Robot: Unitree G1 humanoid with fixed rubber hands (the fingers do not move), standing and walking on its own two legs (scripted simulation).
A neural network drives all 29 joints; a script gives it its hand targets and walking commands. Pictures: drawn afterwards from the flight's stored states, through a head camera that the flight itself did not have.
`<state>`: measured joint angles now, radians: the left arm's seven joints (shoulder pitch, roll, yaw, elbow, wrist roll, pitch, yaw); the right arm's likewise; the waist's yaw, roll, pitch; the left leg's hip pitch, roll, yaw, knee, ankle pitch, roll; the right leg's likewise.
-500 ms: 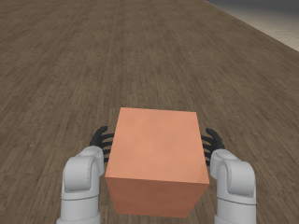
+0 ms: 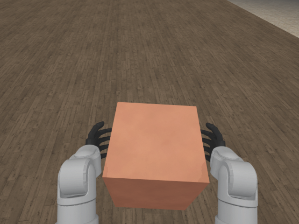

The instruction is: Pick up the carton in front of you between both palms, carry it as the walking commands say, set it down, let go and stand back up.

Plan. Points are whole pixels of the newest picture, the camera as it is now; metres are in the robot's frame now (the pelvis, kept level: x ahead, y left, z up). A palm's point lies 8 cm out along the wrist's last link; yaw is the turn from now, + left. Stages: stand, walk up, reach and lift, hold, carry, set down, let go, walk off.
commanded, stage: carry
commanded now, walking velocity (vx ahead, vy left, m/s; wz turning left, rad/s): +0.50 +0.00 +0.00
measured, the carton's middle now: (153, 159) +0.29 +0.00 +0.03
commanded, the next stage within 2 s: none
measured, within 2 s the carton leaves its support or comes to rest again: neither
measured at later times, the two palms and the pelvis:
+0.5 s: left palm (111, 80) +0.59 +0.16 +0.09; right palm (188, 80) +0.59 -0.14 +0.09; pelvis +0.33 +0.01 -0.01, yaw -1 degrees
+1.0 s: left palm (125, 43) +0.93 +0.14 +0.10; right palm (182, 44) +0.93 -0.16 +0.10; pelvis +0.67 -0.01 -0.01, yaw +0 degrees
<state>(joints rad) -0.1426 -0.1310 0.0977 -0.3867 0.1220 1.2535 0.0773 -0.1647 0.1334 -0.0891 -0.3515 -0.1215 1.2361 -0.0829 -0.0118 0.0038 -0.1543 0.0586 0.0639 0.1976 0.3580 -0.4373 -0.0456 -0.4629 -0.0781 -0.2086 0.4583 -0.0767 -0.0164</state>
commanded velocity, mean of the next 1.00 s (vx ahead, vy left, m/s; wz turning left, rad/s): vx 0.49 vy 0.00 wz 0.00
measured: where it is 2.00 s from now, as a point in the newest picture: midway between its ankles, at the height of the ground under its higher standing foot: (151, 147)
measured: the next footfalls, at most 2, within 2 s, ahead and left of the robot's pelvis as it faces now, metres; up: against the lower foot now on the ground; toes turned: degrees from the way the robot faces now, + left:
left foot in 0.50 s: +0.51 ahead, +0.11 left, +0.00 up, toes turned +12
right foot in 1.00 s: +0.85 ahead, -0.11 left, +0.00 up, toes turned -11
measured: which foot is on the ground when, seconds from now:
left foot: down 0.00-0.00, up 0.02-0.48, down 0.50-1.00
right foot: down 0.00-0.52, up 0.54-0.98, down 1.00-1.00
